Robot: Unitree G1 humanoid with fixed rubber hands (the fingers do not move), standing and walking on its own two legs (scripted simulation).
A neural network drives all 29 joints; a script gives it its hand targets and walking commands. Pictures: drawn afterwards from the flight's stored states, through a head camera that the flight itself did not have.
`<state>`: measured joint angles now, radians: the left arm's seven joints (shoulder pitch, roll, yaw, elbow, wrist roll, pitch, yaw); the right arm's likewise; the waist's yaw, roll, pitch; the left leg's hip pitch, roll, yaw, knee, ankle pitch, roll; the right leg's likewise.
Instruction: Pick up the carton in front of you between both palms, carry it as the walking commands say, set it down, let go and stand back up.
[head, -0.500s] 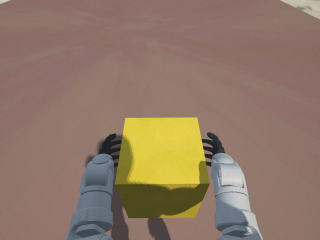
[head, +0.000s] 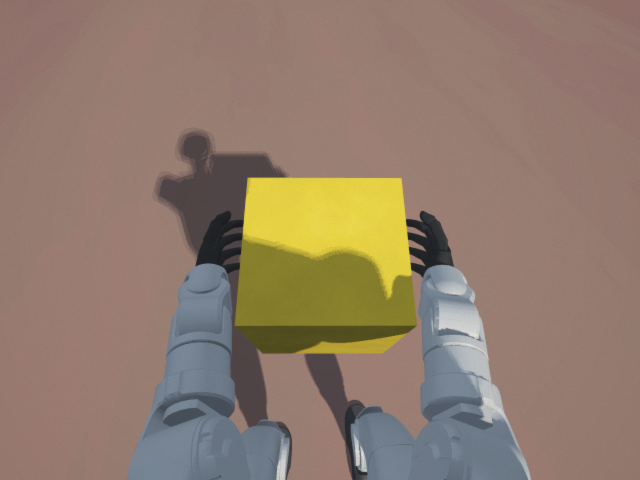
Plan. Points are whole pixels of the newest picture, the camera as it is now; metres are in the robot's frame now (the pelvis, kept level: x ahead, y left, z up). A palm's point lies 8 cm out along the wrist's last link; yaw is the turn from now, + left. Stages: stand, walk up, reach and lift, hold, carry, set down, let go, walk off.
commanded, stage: set down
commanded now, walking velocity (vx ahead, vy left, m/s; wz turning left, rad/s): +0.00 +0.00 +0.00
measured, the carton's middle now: (323, 276) +0.37 -0.01 -0.12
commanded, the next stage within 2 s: none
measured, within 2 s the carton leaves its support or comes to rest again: rests again in 2.00 s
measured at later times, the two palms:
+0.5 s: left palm (236, 275) +0.40 +0.14 -0.20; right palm (404, 277) +0.39 -0.15 -0.20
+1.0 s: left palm (252, 280) +0.45 +0.14 -0.36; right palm (387, 291) +0.42 -0.15 -0.36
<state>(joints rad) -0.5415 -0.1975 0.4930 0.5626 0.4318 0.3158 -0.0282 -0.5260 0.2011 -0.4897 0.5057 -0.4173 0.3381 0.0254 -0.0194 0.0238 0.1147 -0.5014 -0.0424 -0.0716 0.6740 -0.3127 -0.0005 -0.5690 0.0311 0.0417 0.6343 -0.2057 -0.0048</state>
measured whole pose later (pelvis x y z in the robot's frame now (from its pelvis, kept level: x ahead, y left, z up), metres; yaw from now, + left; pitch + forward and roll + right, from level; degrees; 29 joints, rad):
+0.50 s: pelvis -0.03 +0.01 -0.13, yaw +2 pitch +38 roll +1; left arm -0.79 -0.09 0.45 0.63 0.25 0.25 0.03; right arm -0.76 0.13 -0.52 0.55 -0.29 0.26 -0.01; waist -0.03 0.03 -0.17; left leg -1.50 -0.11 -0.07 1.30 -0.47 -0.01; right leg -1.56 0.06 0.09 1.25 -0.36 0.04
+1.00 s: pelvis -0.06 +0.00 -0.26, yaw +3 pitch +47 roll +1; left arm -1.11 0.09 0.38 0.81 0.17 0.26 0.04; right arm -1.00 0.06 -0.49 0.61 -0.20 0.28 -0.11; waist -0.04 0.02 -0.11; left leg -2.01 -0.15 -0.07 1.77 -0.58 -0.05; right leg -2.08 0.10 0.09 1.71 -0.44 0.06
